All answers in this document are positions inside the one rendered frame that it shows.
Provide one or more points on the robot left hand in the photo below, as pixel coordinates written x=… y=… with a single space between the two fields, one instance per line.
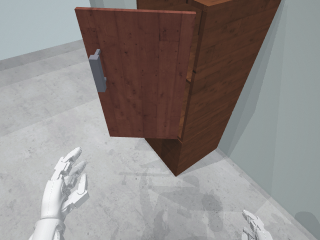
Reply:
x=57 y=189

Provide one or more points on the cupboard door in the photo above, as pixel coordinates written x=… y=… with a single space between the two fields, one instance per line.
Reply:
x=144 y=56

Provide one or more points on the left robot forearm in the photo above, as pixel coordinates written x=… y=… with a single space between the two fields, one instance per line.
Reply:
x=50 y=228

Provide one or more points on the robot right hand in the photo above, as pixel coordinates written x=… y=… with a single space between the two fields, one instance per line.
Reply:
x=257 y=227

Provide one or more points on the handle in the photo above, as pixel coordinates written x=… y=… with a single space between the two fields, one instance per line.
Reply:
x=97 y=71

